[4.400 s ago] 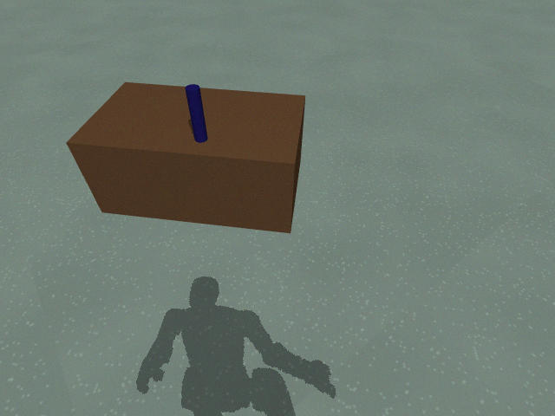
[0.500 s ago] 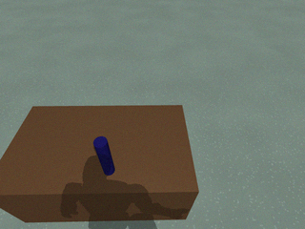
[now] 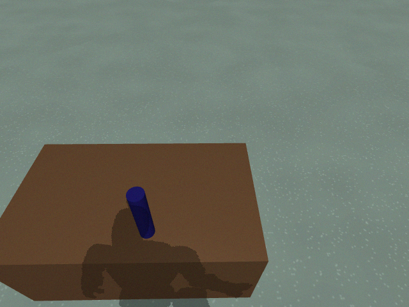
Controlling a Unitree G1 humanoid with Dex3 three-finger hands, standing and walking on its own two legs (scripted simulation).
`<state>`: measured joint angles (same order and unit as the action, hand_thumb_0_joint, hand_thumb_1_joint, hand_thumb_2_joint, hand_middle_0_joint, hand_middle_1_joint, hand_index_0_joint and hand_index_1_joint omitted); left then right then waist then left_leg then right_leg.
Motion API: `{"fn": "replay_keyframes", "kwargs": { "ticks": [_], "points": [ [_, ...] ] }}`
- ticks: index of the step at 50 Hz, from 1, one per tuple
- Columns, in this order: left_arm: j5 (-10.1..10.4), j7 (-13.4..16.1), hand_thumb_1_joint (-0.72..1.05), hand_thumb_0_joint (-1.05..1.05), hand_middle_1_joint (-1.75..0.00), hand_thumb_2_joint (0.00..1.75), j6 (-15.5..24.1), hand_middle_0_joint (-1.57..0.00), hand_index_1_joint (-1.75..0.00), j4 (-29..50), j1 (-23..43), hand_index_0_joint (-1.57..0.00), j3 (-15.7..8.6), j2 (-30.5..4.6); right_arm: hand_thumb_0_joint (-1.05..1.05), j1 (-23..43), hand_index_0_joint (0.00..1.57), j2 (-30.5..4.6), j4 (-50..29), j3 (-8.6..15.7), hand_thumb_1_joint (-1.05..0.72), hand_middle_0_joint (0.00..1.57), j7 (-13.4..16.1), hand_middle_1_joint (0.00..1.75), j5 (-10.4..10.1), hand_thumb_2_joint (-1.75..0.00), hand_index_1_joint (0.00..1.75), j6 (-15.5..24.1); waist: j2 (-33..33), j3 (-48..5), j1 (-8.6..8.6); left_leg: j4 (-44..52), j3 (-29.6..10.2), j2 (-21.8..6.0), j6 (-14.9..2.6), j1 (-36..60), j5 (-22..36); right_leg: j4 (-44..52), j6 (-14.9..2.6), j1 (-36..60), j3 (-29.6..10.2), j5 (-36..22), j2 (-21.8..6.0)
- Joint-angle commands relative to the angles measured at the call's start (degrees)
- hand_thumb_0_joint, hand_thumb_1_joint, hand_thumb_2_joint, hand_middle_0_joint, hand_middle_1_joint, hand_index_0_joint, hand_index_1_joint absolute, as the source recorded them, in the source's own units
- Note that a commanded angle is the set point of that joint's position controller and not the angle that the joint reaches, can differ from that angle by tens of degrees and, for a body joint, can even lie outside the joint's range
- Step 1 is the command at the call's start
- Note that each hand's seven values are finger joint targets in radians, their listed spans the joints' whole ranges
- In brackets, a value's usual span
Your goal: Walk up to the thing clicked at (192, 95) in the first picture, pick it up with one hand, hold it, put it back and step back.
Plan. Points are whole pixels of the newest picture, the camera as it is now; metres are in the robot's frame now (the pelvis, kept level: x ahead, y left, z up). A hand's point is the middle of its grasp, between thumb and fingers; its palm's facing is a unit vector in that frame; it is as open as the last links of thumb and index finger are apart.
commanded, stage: walk up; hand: left
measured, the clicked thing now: (142, 214) +0.47 +0.21 -0.25
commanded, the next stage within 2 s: stand in 0.26 s
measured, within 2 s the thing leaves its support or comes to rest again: neither
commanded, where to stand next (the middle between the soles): +0.06 -0.01 m, yaw +2 degrees
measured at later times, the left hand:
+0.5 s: hand out of the picture +0.10 +0.25 -0.15, palm faces -0.01 -0.94 -0.34, open 7.4 cm
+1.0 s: hand out of the picture +0.09 +0.25 -0.15, palm faces -0.01 -0.94 -0.35, open 7.4 cm
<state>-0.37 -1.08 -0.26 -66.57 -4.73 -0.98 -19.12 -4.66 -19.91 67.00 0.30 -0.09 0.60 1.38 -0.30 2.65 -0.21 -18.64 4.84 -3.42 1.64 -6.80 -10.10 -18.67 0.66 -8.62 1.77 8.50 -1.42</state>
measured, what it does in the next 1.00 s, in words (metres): stands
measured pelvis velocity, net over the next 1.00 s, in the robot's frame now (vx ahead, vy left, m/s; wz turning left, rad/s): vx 0.02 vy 0.00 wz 0.02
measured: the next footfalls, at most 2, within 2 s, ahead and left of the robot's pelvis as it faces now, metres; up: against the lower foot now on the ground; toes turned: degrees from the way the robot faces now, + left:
none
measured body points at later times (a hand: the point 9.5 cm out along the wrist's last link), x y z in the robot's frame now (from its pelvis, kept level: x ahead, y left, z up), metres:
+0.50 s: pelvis +0.01 +0.00 +0.00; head +0.02 +0.00 +0.45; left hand +0.10 +0.30 -0.13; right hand +0.10 -0.30 -0.13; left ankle +0.00 +0.13 -0.75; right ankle +0.02 -0.13 -0.75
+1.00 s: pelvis +0.02 +0.00 +0.00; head +0.03 +0.00 +0.45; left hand +0.09 +0.30 -0.13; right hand +0.10 -0.30 -0.13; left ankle +0.00 +0.13 -0.75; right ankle +0.02 -0.13 -0.75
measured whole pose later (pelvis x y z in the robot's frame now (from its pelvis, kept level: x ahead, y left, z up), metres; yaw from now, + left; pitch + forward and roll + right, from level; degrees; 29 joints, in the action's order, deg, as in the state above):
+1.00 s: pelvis +0.02 +0.00 +0.00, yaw +1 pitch -1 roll +0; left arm -0.4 -0.1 0.7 -65.5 -5.2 0.3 -19.9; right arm -4.8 -20.0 66.2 0.3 -0.4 0.7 0.5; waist -0.4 2.2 0.2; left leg -16.6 4.0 -3.0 1.8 -4.6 -10.4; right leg -17.5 0.8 -6.4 2.7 9.6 -1.8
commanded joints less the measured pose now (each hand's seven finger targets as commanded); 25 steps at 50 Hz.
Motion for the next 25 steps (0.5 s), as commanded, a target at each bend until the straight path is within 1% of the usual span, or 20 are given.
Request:
{"fn": "replay_keyframes", "kwargs": {
  "ticks": [1, 2, 3, 5, 7, 12, 13, 15, 16, 18, 20, 21, 22, 23, 25],
  "points": [
    [-0.1, 0.6, 0.9, 0.0, -0.3, 0.9, 1.1, -0.2, -0.3, 3.5, 2.9, -0.2, -2.2, -12.0, 0.0, 2.9, 0.2, -12.7, -3.7, 2.0, -0.9, 0.2, 0.7, 0.3, 0.0, -0.9, 0.3, 1.3, 0.6, -5.0, 0.05, 4.0, -5.8, -5.6, -2.14, 0.9, 3.2, 3.1, -1.52, 1.4, -5.7, -4.3, -6.2],
    [-0.1, 0.6, 0.9, 0.0, -0.3, 0.9, 1.1, -0.2, -0.3, 3.5, 3.0, -0.2, -2.4, -12.1, 0.0, 2.4, 0.2, -12.6, -3.6, 2.1, -0.9, 0.2, 0.7, 0.3, 0.0, -0.9, 0.3, 1.4, 0.8, -5.7, 0.24, 3.9, -5.8, -5.7, -2.07, 1.2, 4.4, 2.7, -1.67, 1.8, -5.6, -4.9, -6.3],
    [0.0, 0.6, 0.9, 0.0, -0.3, 0.9, 1.1, -0.2, -0.3, 3.6, 2.4, -0.2, -2.2, -11.8, 0.0, 2.9, 0.2, -12.6, -3.9, 2.0, -0.9, 0.2, 0.6, 0.3, -0.1, -0.9, 0.3, 1.4, 0.3, -5.8, -0.2, 3.6, -5.7, -5.7, -2.16, 1.9, 5.2, 2.7, -1.42, 1.7, -5.5, -5.7, -6.3],
    [0.0, 0.7, 0.9, 0.0, -0.3, 0.9, 1.1, -0.2, -0.3, 3.8, 2.8, -0.2, -2.3, -12.1, 0.0, 2.6, 0.2, -12.4, -4.0, 2.1, -0.9, 0.2, 0.7, 0.3, 0.0, -0.9, 0.3, 1.4, 0.7, -6.3, 0.08, 3.1, -5.4, -5.7, -2.08, 2.1, 6.8, 2.6, -1.44, 2.1, -5.5, -7.0, -6.4],
    [0.0, 0.8, 0.9, 0.0, -0.3, 0.9, 1.1, -0.2, -0.3, 3.9, 2.9, -0.2, -2.3, -12.0, 0.0, 2.5, 0.2, -12.4, -4.0, 2.2, -0.9, 0.2, 0.8, 0.3, 0.0, -0.9, 0.3, 1.3, 0.6, -5.9, 0.1, 3.3, -5.4, -5.7, -1.94, 2.0, 7.6, 2.4, -1.48, 2.0, -5.4, -7.3, -6.3],
    [-0.2, 0.8, 0.9, 0.0, -0.3, 0.9, 1.0, -0.2, -0.3, 4.1, 2.5, -0.2, -2.3, -11.9, 0.0, 3.0, 0.2, -12.2, -4.5, 2.4, -0.9, 0.2, 0.7, 0.3, 0.0, -0.9, 0.3, 1.1, 0.8, -5.4, 0.19, 3.1, -5.3, -5.8, -2.15, 2.3, 7.3, 2.7, -1.48, 1.7, -4.9, -7.1, -6.2],
    [-0.3, 1.1, 0.9, 0.0, -0.3, 0.9, 1.6, -0.2, -0.3, 4.3, 3.5, -0.2, -1.7, -12.7, 0.0, 3.0, 0.2, -11.9, -4.0, 2.1, -0.9, 0.2, 0.7, 0.3, 0.1, -0.9, 0.3, 0.8, -0.1, -4.7, 0.64, 3.9, -5.9, -6.0, -1.58, 1.4, 8.2, 2.8, -1.35, 2.2, -5.0, -7.5, -6.7],
    [-0.1, 1.3, 0.9, 0.0, -0.3, 0.9, 1.8, -0.2, -0.3, 4.3, 3.4, -0.2, -1.8, -12.7, 0.0, 2.8, 0.2, -12.2, -4.0, 2.3, -0.9, 0.2, 0.6, 0.3, 0.2, -0.9, 0.3, 0.7, -0.6, -5.9, 0.53, 3.9, -5.7, -6.1, -1.84, 2.0, 8.9, 2.6, -1.49, 3.2, -5.1, -8.6, -7.0],
    [0.0, 1.3, 0.9, 0.0, -0.3, 0.9, 1.9, -0.2, -0.3, 4.1, 3.1, -0.2, -1.6, -12.5, 0.0, 3.1, 0.2, -11.9, -4.0, 2.1, -0.9, 0.2, 0.5, 0.3, 0.1, -0.9, 0.3, 0.6, -0.2, -5.0, 0.42, 4.1, -6.1, -6.1, -1.63, 1.8, 9.8, 2.6, -1.29, 3.1, -4.5, -8.5, -6.7],
    [0.0, 1.3, 0.9, 0.0, -0.3, 0.9, 1.9, -0.2, -0.3, 3.9, 3.0, -0.2, -1.6, -12.9, 0.0, 2.8, 0.2, -11.9, -3.9, 2.1, -0.9, 0.2, 0.4, 0.3, 0.1, -0.9, 0.3, 0.5, 0.1, -4.7, 0.45, 4.6, -5.9, -5.8, -1.65, 1.6, 7.4, 3.1, -1.29, 2.8, -4.8, -6.5, -6.7],
    [-0.1, 1.2, 0.9, 0.0, -0.3, 0.9, 1.8, -0.2, -0.3, 4.1, 3.0, -0.2, -1.4, -12.4, 0.0, 3.3, 0.2, -12.3, -4.0, 2.1, -0.9, 0.2, 0.4, 0.3, 0.0, -0.9, 0.3, 0.6, -0.8, -5.2, 0.26, 4.5, -5.9, -5.9, -1.66, 2.3, 7.6, 3.1, -1.44, 2.6, -4.9, -6.5, -7.0],
    [0.0, 1.3, 0.9, 0.0, -0.3, 0.9, 1.8, -0.2, -0.3, 4.2, 3.3, -0.2, -1.5, -12.8, 0.0, 2.8, 0.2, -12.1, -3.9, 2.1, -0.9, 0.2, 0.4, 0.3, 0.1, -0.9, 0.3, 0.7, -0.5, -5.2, 0.42, 4.9, -6.0, -5.9, -1.5, 1.6, 7.6, 3.1, -1.44, 3.3, -4.9, -6.4, -7.0],
    [-0.1, 1.3, 0.9, 0.0, -0.3, 0.9, 1.9, -0.2, -0.3, 4.1, 2.9, -0.2, -1.3, -12.6, 0.0, 3.4, 0.2, -12.1, -3.9, 2.0, -0.9, 0.2, 0.3, 0.3, 0.0, -0.9, 0.3, 0.6, -0.2, -4.4, 0.19, 5.0, -6.2, -5.8, -1.49, 1.6, 7.5, 3.2, -1.31, 2.7, -4.5, -6.1, -6.8],
    [-0.1, 1.4, 0.9, 0.0, -0.3, 0.9, 1.9, -0.2, -0.3, 4.0, 2.8, -0.2, -1.3, -12.7, 0.0, 3.3, 0.2, -12.1, -3.9, 2.1, -0.9, 0.2, 0.3, 0.3, 0.0, -0.9, 0.3, 0.6, 0.8, -5.0, 0.26, 4.6, -6.2, -6.0, -1.63, 2.3, 7.8, 3.3, -1.34, 2.9, -4.6, -6.3, -6.9],
    [-0.2, 1.4, 0.9, 0.0, -0.3, 0.9, 2.0, -0.2, -0.3, 4.2, 2.8, -0.2, -1.2, -12.7, 0.0, 2.8, 0.2, -12.4, -3.9, 2.2, -0.9, 0.2, 0.3, 0.3, 0.0, -0.9, 0.3, 0.5, 0.5, -5.3, 0.39, 4.5, -6.1, -5.9, -1.86, 2.5, 7.2, 3.7, -1.33, 2.9, -4.7, -6.3, -7.1]
  ]
}}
